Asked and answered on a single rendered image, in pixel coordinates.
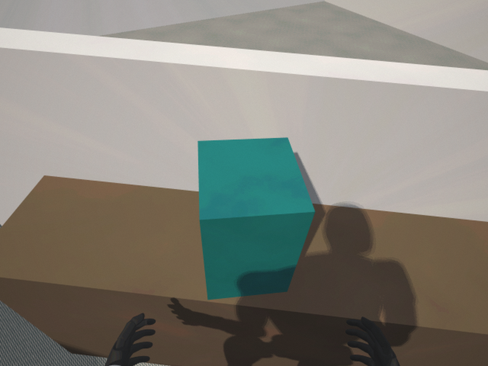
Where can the right robot hand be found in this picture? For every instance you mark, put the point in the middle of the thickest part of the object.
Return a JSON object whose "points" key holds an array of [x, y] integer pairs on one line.
{"points": [[379, 348]]}

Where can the pedestal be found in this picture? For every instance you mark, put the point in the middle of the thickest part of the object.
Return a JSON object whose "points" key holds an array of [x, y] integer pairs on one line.
{"points": [[80, 258]]}

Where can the carton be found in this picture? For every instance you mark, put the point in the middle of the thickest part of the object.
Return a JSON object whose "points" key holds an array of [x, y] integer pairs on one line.
{"points": [[255, 213]]}

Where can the left robot hand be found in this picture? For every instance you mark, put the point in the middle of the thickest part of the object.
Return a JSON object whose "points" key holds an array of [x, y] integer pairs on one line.
{"points": [[123, 348]]}

